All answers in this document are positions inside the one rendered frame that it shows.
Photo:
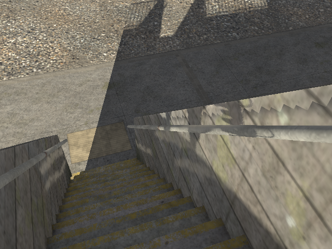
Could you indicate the stairs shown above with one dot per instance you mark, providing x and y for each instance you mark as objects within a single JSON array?
[{"x": 125, "y": 205}]

